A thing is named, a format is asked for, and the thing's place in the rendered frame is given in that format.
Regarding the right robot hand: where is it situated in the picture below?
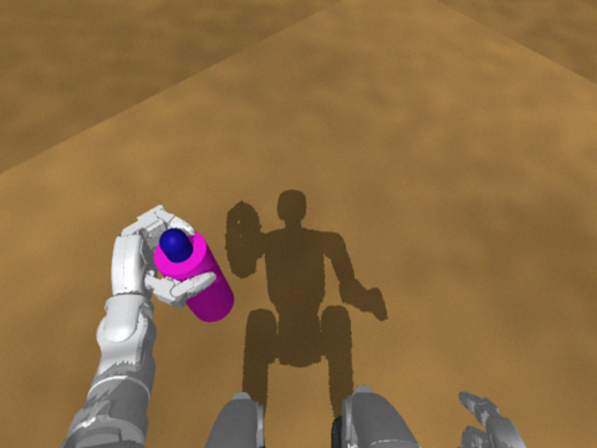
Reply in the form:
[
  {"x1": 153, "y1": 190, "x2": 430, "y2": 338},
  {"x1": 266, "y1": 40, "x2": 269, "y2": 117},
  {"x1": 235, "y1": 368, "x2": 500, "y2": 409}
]
[{"x1": 457, "y1": 391, "x2": 527, "y2": 448}]

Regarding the left robot arm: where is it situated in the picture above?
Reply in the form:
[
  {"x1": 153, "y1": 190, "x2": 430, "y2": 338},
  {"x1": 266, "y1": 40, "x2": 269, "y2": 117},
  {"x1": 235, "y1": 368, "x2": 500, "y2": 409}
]
[{"x1": 60, "y1": 293, "x2": 157, "y2": 448}]

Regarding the left robot hand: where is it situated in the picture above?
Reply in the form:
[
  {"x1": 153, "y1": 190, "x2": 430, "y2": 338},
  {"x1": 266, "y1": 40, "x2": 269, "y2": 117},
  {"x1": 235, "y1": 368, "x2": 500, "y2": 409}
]
[{"x1": 111, "y1": 205, "x2": 216, "y2": 309}]

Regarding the bottle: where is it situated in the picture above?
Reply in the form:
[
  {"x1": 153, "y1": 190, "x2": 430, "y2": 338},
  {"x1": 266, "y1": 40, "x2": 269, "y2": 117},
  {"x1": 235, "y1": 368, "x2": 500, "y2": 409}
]
[{"x1": 154, "y1": 229, "x2": 234, "y2": 322}]

